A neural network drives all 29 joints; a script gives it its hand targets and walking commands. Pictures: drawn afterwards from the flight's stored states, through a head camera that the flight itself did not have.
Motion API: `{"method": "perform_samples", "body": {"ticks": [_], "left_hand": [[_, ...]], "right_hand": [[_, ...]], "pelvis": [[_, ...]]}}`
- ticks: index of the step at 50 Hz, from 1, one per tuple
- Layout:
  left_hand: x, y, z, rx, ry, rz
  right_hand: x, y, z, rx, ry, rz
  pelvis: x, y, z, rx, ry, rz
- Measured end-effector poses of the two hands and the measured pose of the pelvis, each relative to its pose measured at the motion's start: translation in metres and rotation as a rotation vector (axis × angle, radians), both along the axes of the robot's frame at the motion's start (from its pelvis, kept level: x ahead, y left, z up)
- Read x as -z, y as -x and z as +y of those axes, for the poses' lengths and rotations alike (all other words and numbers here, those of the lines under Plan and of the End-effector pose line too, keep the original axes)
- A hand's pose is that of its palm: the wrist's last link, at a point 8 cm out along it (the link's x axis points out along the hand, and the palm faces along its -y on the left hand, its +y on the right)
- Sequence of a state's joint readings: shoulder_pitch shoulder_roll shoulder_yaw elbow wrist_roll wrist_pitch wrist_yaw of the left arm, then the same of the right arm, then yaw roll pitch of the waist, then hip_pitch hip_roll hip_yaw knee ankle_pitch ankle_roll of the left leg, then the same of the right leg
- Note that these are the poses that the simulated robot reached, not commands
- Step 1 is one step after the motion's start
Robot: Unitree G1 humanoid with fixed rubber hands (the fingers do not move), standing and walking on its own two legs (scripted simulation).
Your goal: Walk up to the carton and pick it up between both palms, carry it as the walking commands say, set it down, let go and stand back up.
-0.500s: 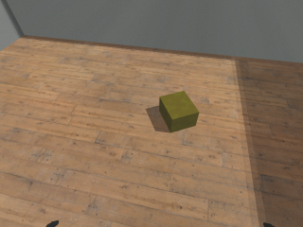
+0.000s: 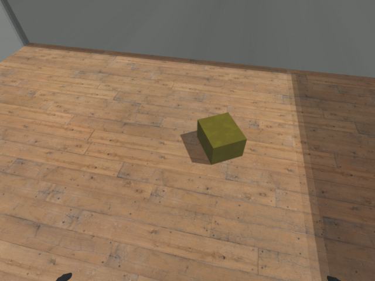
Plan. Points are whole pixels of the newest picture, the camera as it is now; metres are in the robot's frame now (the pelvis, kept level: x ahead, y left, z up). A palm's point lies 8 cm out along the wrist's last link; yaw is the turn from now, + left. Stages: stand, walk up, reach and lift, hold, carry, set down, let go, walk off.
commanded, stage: stand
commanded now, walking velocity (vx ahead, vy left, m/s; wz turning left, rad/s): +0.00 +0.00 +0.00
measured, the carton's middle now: (219, 137) +1.13 -0.18 -0.70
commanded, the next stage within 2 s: walk up in 0.22 s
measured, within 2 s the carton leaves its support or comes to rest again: neither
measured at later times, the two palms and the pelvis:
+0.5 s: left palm out of the picture +0.11 +0.29 -0.10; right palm out of the picture +0.07 -0.32 -0.11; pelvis +0.01 -0.01 +0.00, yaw -2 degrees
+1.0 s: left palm out of the picture +0.09 +0.21 -0.12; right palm (298, 214) +0.33 -0.28 -0.13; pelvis +0.19 -0.04 -0.01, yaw -4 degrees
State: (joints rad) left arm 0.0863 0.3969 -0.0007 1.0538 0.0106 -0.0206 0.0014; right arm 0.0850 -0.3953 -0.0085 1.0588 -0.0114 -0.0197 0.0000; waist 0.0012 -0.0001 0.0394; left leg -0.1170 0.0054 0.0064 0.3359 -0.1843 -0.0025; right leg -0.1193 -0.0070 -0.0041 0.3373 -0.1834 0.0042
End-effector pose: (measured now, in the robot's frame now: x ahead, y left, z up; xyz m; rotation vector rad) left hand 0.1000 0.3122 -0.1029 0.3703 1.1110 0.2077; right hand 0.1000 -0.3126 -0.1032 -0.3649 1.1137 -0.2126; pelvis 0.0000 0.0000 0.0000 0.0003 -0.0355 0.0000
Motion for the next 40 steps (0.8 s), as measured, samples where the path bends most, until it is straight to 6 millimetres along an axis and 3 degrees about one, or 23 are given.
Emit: {"method": "perform_samples", "body": {"ticks": [20, 22, 27, 32, 35, 40], "left_hand": [[0.0, -0.003, 0.001, -0.003, -0.001, 0.004], [-0.001, -0.004, -0.001, -0.017, 0.021, 0.019], [0.001, -0.022, -0.035, 0.033, 0.086, 0.028], [0.015, -0.04, -0.078, 0.059, 0.096, 0.037], [0.026, -0.021, -0.092, 0.024, 0.073, 0.077], [0.016, 0.025, -0.106, -0.076, 0.087, 0.232]], "right_hand": [[0.0, -0.003, 0.0, 0.004, 0.002, 0.004], [-0.001, 0.006, -0.004, 0.031, 0.02, 0.026], [0.008, 0.04, -0.01, 0.099, -0.019, 0.079], [0.033, 0.059, -0.025, 0.14, -0.081, 0.16], [0.047, 0.041, -0.032, 0.11, -0.11, 0.18], [0.037, -0.04, -0.021, 0.057, -0.179, 0.077]], "pelvis": [[-0.001, -0.004, 0.001, 0.0, 0.0, 0.002], [-0.002, -0.004, -0.002, 0.005, 0.013, 0.019], [-0.004, -0.014, -0.016, 0.044, 0.023, 0.043], [0.009, -0.039, -0.045, 0.069, -0.003, 0.034], [0.017, -0.054, -0.057, 0.072, -0.011, 0.034], [0.003, -0.092, -0.062, 0.073, -0.021, 0.021]]}}
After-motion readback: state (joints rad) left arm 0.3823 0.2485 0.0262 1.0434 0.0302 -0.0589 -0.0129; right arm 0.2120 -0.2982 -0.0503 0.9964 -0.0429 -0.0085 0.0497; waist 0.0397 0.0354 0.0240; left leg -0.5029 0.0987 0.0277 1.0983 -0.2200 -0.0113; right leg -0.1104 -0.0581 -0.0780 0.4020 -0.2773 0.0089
